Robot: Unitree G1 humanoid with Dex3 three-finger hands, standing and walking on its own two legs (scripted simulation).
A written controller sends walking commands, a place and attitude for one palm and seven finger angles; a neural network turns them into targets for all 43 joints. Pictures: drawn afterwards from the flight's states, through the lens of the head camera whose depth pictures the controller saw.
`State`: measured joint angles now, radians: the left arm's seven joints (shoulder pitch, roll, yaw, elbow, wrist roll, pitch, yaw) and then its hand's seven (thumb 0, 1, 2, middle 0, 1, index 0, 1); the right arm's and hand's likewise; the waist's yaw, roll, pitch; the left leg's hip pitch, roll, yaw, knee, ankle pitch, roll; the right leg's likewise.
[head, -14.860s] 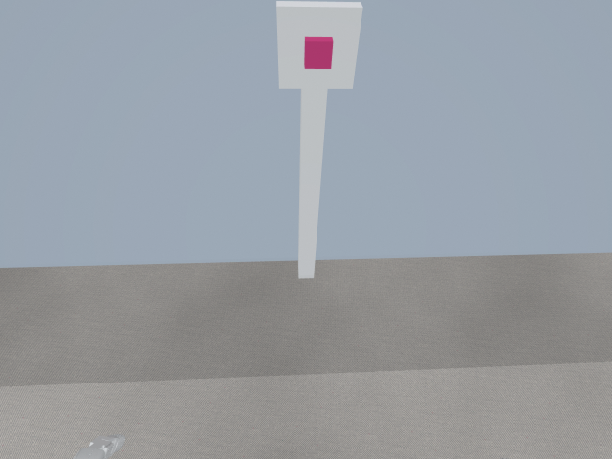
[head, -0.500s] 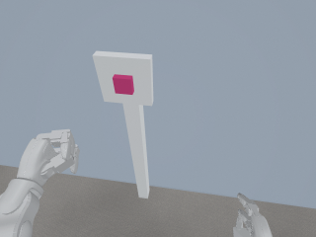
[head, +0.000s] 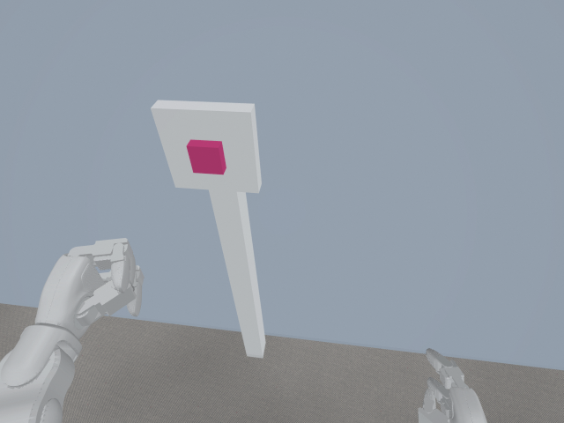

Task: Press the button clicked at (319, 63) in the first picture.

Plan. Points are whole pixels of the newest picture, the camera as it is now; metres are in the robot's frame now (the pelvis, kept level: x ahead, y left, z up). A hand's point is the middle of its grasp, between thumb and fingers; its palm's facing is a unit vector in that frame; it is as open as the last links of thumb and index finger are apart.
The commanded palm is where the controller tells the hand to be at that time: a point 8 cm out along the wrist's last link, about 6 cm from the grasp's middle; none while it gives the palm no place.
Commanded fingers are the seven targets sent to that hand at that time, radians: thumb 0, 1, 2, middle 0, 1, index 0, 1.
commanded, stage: aim a knuckle at the button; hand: left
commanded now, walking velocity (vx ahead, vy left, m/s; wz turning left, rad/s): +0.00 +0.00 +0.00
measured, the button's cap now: (207, 156) +0.50 +0.19 +0.14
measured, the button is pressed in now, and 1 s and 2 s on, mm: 0 0 0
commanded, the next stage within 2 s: none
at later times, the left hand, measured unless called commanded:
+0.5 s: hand (163, 246) +0.31 +0.20 +0.13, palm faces +0.00 -1.00 -0.03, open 3.1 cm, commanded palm +0.29 +0.25 +0.13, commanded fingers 0.00 0.90 0.90 -1.30 -1.50 -1.30 -1.50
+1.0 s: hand (194, 218) +0.38 +0.18 +0.12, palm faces -0.03 -1.00 +0.00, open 3.1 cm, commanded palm +0.36 +0.23 +0.12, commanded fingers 0.00 0.90 0.90 -1.30 -1.50 -1.30 -1.50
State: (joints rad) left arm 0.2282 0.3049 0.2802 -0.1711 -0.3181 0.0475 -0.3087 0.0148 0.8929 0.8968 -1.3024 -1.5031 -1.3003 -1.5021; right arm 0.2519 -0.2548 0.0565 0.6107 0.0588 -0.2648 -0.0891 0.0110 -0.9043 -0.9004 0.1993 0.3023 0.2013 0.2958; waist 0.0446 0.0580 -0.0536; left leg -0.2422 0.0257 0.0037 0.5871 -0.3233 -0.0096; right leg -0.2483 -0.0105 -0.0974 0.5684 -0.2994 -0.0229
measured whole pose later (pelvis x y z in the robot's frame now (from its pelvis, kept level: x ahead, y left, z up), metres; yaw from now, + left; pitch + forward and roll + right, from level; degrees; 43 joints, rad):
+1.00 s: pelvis +0.01 +0.02 +0.00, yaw -2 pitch +3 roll +0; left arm -0.33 0.25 0.20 0.40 -0.20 -0.06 -0.17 0.02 0.90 0.90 -1.30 -1.50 -1.30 -1.50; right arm 0.27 -0.25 0.03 0.65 0.05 -0.14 -0.07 0.01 -0.91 -0.90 0.20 0.30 0.20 0.30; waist -0.01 0.02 -0.04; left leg -0.32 0.01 0.04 0.59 -0.33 0.01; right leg -0.34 -0.03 -0.06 0.58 -0.29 0.00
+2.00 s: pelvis -0.01 +0.01 -0.01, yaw -3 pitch +5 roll +0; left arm -0.55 0.25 0.23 0.71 -0.16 -0.19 -0.12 0.02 0.89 0.90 -1.30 -1.50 -1.30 -1.50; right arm 0.29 -0.25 0.03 0.63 0.04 -0.06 -0.05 0.01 -0.91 -0.90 0.20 0.30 0.20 0.30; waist -0.04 0.02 -0.05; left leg -0.40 0.03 0.05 0.63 -0.32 0.00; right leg -0.43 -0.01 -0.05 0.63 -0.29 -0.02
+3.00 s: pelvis -0.01 +0.02 -0.01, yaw -2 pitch +5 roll +0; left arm -0.56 0.24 0.21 0.69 -0.16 -0.13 -0.12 0.01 0.89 0.90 -1.30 -1.50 -1.30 -1.50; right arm 0.28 -0.24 0.04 0.62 0.04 -0.05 -0.05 0.01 -0.91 -0.90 0.20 0.30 0.20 0.30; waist -0.04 0.02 -0.05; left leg -0.40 0.02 0.05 0.64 -0.33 0.01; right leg -0.43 -0.02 -0.05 0.63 -0.29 0.00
